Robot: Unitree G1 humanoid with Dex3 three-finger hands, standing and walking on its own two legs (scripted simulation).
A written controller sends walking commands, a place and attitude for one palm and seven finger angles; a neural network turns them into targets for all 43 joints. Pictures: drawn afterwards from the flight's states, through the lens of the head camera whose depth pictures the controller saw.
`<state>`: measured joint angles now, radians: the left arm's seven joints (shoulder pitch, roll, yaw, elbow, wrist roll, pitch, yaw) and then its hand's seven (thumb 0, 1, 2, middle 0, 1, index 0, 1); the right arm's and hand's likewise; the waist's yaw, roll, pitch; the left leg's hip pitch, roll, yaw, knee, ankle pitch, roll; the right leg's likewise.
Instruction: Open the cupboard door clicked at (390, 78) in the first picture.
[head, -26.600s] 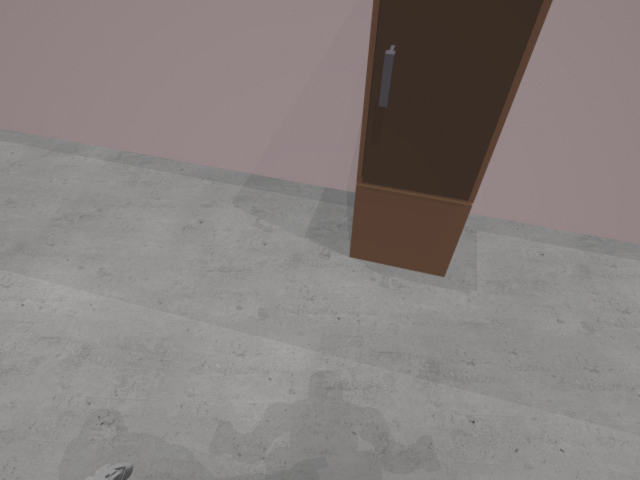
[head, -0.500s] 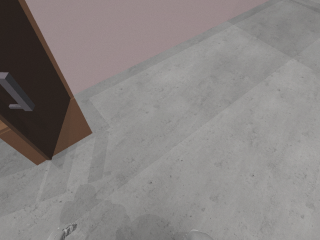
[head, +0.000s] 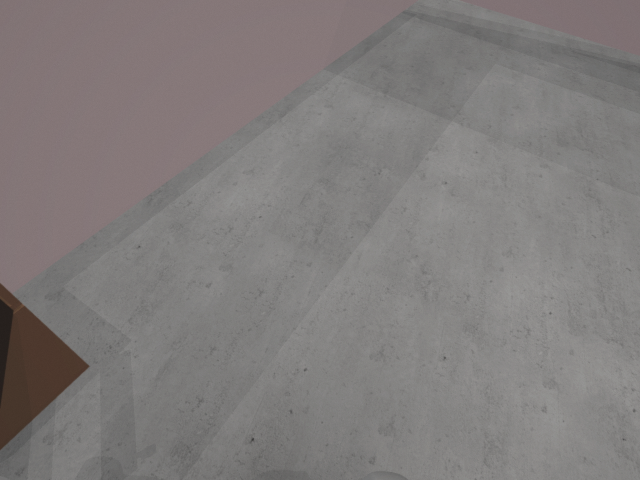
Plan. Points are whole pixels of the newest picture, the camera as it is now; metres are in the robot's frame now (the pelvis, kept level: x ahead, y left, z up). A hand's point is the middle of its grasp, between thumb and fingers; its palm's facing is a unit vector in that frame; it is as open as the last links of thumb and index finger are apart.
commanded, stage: walk to a spot facing it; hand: left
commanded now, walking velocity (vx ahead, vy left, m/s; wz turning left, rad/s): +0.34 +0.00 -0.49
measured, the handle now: out of the picture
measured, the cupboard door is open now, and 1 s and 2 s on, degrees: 52 52 52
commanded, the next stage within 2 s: turn to face it in 1.34 s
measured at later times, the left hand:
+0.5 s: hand (285, 344) +0.35 +0.07 -0.16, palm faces -0.23 -0.95 -0.19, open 7.3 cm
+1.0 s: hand (285, 312) +0.42 +0.08 -0.19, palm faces -0.18 -0.97 -0.13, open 7.4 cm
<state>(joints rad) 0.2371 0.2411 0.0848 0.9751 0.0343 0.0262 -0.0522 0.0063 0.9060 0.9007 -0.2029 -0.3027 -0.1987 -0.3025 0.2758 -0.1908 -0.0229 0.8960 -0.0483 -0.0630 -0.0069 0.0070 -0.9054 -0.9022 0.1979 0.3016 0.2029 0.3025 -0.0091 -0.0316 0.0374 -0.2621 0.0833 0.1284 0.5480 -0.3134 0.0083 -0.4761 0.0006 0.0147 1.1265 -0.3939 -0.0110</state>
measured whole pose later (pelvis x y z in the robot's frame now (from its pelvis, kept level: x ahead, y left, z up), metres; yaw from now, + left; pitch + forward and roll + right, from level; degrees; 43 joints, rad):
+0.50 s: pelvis +0.20 -0.08 +0.00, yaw -12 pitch +1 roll +1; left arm 0.14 0.18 0.06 0.97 0.00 -0.04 -0.01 -0.01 0.92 0.90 -0.20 -0.30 -0.20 -0.30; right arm 0.33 -0.16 -0.04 1.05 -0.03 -0.01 0.00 0.01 -0.91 -0.90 0.20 0.30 0.20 0.30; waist -0.07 -0.01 0.10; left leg -0.47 0.15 0.06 1.20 -0.33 -0.05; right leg -0.29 0.06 -0.11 0.50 -0.23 -0.11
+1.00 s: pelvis +0.47 -0.10 -0.01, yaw -17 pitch -1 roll +0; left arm 0.44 0.14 0.03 1.16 0.01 -0.04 0.00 0.00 0.91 0.90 -0.20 -0.30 -0.20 -0.30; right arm 0.11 -0.16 -0.03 0.97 -0.04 -0.08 0.00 0.01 -0.91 -0.90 0.20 0.30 0.20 0.30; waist 0.04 -0.04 0.06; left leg -0.35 0.02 0.16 0.64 -0.27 0.07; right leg -0.31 0.00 -0.01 1.24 -0.41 -0.03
